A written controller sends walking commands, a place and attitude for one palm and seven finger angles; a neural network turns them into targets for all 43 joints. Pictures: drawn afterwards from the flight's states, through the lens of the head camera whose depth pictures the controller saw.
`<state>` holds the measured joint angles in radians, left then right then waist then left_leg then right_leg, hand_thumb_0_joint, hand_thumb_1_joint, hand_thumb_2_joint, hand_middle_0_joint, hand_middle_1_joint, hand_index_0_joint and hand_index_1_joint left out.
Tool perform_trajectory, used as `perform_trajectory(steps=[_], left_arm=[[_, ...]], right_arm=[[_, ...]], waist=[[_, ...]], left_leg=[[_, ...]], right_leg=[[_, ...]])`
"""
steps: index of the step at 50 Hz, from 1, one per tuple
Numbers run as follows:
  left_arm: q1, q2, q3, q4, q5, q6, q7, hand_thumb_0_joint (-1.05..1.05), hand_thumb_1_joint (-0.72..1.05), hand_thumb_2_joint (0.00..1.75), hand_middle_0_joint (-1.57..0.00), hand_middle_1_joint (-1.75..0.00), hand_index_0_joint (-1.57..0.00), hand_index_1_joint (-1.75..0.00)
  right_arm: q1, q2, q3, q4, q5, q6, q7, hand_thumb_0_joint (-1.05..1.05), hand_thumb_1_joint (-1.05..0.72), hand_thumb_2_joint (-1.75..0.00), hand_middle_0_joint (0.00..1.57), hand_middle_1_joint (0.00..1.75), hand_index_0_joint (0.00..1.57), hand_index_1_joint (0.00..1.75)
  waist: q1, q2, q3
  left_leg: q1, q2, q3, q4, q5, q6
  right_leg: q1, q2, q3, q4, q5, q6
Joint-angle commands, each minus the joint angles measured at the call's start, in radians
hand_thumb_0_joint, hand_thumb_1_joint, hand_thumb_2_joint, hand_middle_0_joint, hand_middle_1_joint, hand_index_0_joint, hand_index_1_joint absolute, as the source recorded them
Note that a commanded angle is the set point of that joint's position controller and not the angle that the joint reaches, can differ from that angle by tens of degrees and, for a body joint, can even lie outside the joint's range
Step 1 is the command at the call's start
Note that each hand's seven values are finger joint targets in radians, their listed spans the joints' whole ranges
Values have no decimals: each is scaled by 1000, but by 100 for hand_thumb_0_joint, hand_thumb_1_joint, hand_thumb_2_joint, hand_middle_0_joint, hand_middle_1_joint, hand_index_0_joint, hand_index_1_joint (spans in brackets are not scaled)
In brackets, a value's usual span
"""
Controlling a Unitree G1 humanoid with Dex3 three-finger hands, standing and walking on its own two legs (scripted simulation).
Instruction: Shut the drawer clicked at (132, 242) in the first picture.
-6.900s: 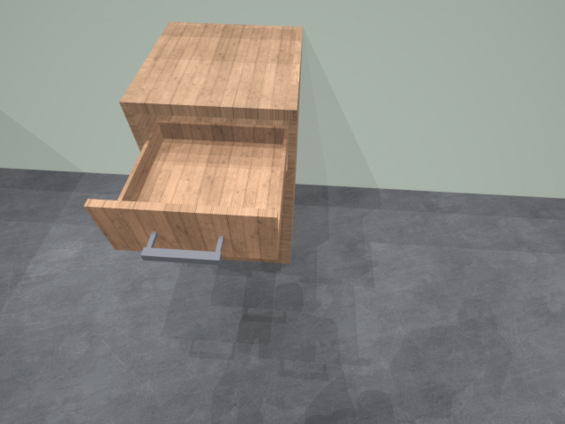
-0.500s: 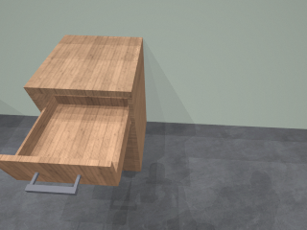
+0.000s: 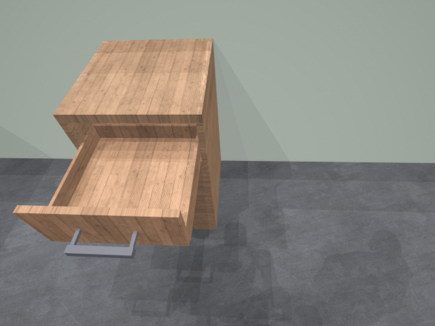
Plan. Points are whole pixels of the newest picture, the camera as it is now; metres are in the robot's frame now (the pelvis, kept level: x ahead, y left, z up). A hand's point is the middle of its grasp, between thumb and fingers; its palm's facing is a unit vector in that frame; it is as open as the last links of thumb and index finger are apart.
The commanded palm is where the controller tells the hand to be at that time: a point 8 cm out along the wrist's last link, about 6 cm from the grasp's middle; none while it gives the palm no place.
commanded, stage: shuffle to correct the standing spot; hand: left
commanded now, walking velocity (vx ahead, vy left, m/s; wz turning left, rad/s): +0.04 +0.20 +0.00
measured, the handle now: (103, 243) +0.30 +0.31 -0.13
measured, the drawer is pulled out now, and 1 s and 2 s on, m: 0.30 0.30 0.30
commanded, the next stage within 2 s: come to a stop and stand still in 0.32 s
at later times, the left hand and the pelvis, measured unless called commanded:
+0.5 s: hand out of the picture +0.00 +0.30 -0.18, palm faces +0.08 -0.96 -0.28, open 7.3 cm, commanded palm none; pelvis +0.01 +0.08 +0.00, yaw +1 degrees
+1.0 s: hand out of the picture +0.01 +0.24 -0.16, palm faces +0.02 -0.98 -0.18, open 7.2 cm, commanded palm none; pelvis +0.02 +0.08 +0.02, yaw +0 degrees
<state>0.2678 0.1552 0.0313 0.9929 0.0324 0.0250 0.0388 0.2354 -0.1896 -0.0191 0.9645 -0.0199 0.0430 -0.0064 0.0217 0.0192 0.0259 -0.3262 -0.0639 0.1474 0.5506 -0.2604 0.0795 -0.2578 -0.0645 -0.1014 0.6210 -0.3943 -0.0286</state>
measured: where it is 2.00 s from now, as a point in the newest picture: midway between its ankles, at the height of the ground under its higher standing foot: outside the picture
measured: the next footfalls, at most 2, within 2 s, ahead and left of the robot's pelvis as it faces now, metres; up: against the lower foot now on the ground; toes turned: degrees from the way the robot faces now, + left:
left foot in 0.40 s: +0.05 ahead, +0.21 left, +0.00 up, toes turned +3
right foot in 0.66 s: +0.04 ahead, +0.02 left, +0.00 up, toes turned -3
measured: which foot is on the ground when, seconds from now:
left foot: down 0.00-0.00, up 0.02-0.38, down 0.40-1.00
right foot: down 0.00-0.38, up 0.40-0.64, down 0.66-1.00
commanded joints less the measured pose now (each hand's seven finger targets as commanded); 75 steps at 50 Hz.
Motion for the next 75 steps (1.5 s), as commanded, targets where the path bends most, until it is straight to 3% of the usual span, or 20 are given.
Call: perform_trajectory(steps=[1,5,13,17,18,19,20,25,30,32,34,36,42,55,56,57,60,62,66,75], left_arm=[[200,239,49,-7,-1,-35,29,0,90,90,-20,-30,-20,-30],[80,177,45,-33,1,-53,27,0,90,90,-20,-30,-20,-30],[121,259,68,-19,10,-42,2,0,90,90,-20,-30,-20,-30],[73,248,69,-23,6,-24,-2,0,90,90,-20,-30,-20,-30],[82,203,60,-30,0,-18,-3,0,90,90,-20,-30,-20,-30],[70,137,50,-52,-7,-10,-6,0,90,90,-20,-30,-20,-30],[24,109,39,-80,-6,5,4,0,90,90,-20,-30,-20,-30],[97,88,30,-15,-3,-4,-11,0,90,90,-20,-30,-20,-30],[98,36,-3,6,-12,-19,-8,0,90,90,-20,-30,-20,-30],[148,47,-7,30,-9,-33,-3,0,90,90,-20,-30,-20,-30],[94,107,-16,28,-10,-46,-2,0,90,90,-20,-30,-20,-30],[38,92,-14,30,-14,-52,-2,0,90,90,-20,-30,-20,-30],[103,66,-25,71,-26,-53,-2,0,90,90,-20,-30,-20,-30],[155,29,-37,123,-24,-60,2,0,90,90,-20,-30,-20,-30],[199,77,-31,143,-8,-89,41,0,90,90,-20,-30,-20,-30],[193,118,-17,103,-12,-93,36,0,90,90,-20,-30,-20,-30],[114,86,-24,68,-13,-90,19,0,90,90,-20,-30,-20,-30],[110,53,-24,61,-14,-85,20,0,90,90,-20,-30,-20,-30],[127,35,-30,57,-17,-72,14,0,90,90,-20,-30,-20,-30],[129,61,-32,41,-20,-54,8,0,90,90,-20,-30,-20,-30]], right_arm=[[-14,-103,-42,-87,-8,-6,-1,0,-90,-90,20,30,20,30],[-16,-80,-45,-62,-5,4,21,0,-90,-90,20,30,20,30],[-83,-38,-27,-80,17,-9,35,0,-90,-90,20,30,20,30],[67,-80,-32,-32,18,-28,25,0,-90,-90,20,30,20,30],[120,-134,-45,-20,12,-37,17,0,-90,-90,20,30,20,30],[161,-215,-66,-18,4,-38,12,0,-90,-90,20,30,20,30],[181,-241,-65,-23,6,-22,4,0,-90,-90,20,30,20,30],[-18,-94,-15,-52,-9,-53,-12,0,-90,-90,20,30,20,30],[56,-87,-17,11,-11,-60,-21,0,-90,-90,20,30,20,30],[72,-62,-9,33,1,-59,-19,0,-90,-90,20,30,20,30],[91,-8,7,43,14,-49,-14,0,-90,-90,20,30,20,30],[117,3,9,89,3,-39,-14,0,-90,-90,20,30,20,30],[141,3,27,157,8,-59,-20,0,-90,-90,20,30,20,30],[176,20,29,195,15,-57,-31,0,-90,-90,20,30,20,30],[47,-31,19,124,14,-78,-20,0,-90,-90,20,30,20,30],[120,28,16,85,14,-56,-22,0,-90,-90,20,30,20,30],[193,40,13,105,10,-52,-13,0,-90,-90,20,30,20,30],[218,18,9,103,8,-61,-16,0,-90,-90,20,30,20,30],[186,4,16,103,6,-76,-24,0,-90,-90,20,30,20,30],[155,-23,24,106,6,-80,-27,0,-90,-90,20,30,20,30]], waist=[[53,-233,-14],[-6,-227,50],[37,-227,9],[-27,-173,-38],[-47,-24,-90],[-59,249,-97],[-73,228,-63],[25,185,-29],[5,16,-25],[18,-72,-37],[-30,-226,21],[-52,-254,60],[-16,34,72],[-22,-5,66],[16,-23,132],[-40,-55,33],[-76,-24,-45],[-76,-107,-36],[-40,35,56],[-17,-3,65]], left_leg=[[-294,46,-149,415,-287,-97],[-337,90,-167,563,-116,-121],[-89,55,-30,181,-72,-130],[216,47,6,-101,74,-115],[324,137,-66,-132,176,-85],[371,355,-357,-179,398,26],[208,417,-385,-232,362,120],[0,292,-253,-262,271,95],[51,316,-264,-208,310,94],[4,252,-230,-132,156,24],[25,126,-122,-101,-71,-68],[127,124,-108,-94,10,-79],[134,177,-150,-213,143,-62],[178,182,-134,-226,123,-63],[5,162,-71,32,34,-100],[13,127,-138,95,-110,-74],[114,119,-115,43,-37,-78],[133,126,-139,-24,-5,-66],[77,167,-188,-101,114,-47],[78,168,-195,-150,155,-36]], right_leg=[[176,-494,488,-335,535,-225],[129,-317,225,-278,662,-164],[69,-271,159,-256,464,-109],[-51,-192,100,-82,334,-42],[-110,-126,49,71,213,-15],[-296,-5,-18,306,-230,34],[-293,2,55,492,-318,21],[-203,-26,91,561,-33,13],[-4,16,66,20,-12,22],[144,8,109,-234,169,18],[39,-144,284,-329,191,-50],[-66,-106,239,-339,206,-69],[42,-38,171,-301,281,-41],[58,-38,168,-337,304,-37],[50,-119,247,-309,824,72],[94,-178,305,-320,703,41],[19,-123,251,-336,277,-94],[-14,-80,229,-305,151,-74],[-8,-26,201,-235,243,-49],[37,-23,181,-222,270,-42]])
